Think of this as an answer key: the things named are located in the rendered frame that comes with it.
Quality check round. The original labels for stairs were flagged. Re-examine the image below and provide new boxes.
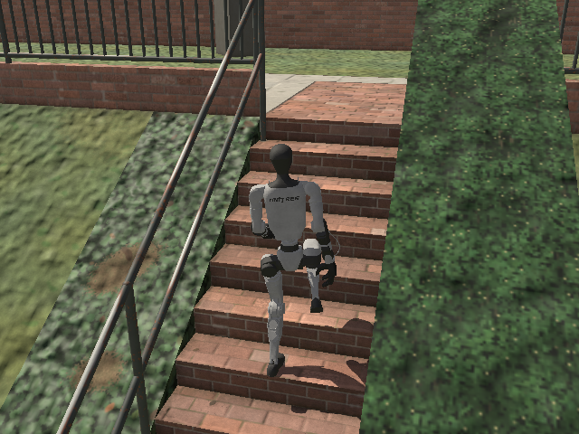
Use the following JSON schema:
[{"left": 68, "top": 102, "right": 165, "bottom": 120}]
[{"left": 155, "top": 118, "right": 401, "bottom": 434}]

